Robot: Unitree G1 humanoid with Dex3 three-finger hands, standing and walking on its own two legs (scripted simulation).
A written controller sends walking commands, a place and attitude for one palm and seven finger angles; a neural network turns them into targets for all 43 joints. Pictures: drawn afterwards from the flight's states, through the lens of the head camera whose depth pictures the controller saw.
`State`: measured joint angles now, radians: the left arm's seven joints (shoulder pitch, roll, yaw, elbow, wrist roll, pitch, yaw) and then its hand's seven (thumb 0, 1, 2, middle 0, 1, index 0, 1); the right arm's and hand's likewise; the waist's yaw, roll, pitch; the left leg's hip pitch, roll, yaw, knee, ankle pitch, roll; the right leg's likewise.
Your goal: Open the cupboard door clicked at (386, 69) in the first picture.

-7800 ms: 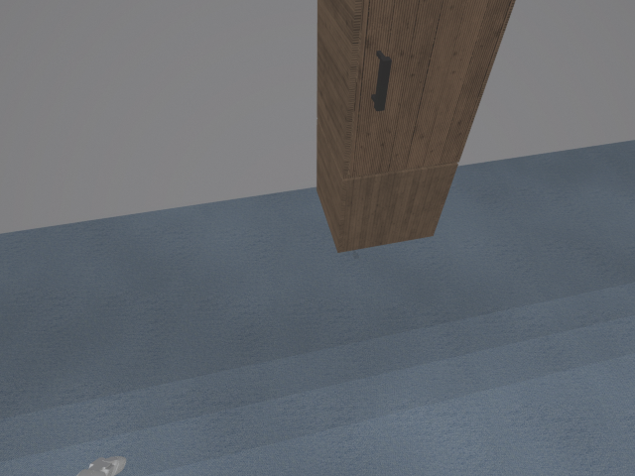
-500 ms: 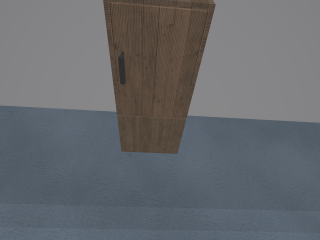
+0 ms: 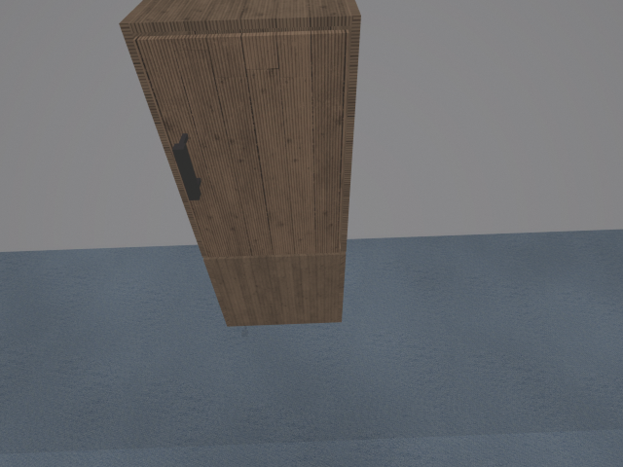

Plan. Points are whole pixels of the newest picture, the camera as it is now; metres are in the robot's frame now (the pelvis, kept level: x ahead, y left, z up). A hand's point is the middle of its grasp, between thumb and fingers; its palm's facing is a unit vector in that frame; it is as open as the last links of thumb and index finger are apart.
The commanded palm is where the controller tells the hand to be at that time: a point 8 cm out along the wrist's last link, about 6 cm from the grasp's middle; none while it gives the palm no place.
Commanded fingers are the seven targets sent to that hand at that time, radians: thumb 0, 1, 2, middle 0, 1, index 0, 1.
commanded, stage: take the last steps up to it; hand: left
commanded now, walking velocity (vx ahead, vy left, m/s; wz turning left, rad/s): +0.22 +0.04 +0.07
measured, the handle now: (189, 167) +0.71 +0.29 -0.01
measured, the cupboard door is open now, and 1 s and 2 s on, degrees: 0 0 0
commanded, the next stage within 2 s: come to a stop and stand still in 0.22 s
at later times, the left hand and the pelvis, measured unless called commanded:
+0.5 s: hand out of the picture +0.05 +0.21 -0.18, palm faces +0.09 -0.99 -0.13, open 7.4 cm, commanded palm none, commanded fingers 0.00 0.90 0.90 -0.20 -0.30 -0.20 -0.30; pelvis +0.12 +0.06 +0.00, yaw +1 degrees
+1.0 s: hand (199, 447) +0.20 +0.19 -0.16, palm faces -0.02 -0.96 -0.28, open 7.4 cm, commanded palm none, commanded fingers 0.00 0.90 0.90 -0.20 -0.30 -0.20 -0.30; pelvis +0.12 +0.00 -0.02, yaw +1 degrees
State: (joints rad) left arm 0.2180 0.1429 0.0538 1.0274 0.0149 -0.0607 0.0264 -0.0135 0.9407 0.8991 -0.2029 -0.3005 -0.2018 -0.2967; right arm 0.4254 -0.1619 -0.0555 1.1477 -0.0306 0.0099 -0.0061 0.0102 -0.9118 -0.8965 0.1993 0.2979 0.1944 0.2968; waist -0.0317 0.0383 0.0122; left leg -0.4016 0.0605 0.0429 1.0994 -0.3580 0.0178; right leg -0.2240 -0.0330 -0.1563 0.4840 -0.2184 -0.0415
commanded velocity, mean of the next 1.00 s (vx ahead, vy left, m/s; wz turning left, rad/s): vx -0.01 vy -0.04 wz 0.01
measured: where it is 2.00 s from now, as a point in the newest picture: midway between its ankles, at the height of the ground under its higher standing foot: outside the picture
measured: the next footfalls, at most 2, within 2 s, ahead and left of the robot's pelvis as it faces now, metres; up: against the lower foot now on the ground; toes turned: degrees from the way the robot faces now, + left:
left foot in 0.32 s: +0.20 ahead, +0.14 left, +0.00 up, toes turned +8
right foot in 0.80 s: +0.17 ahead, -0.14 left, +0.00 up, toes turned -2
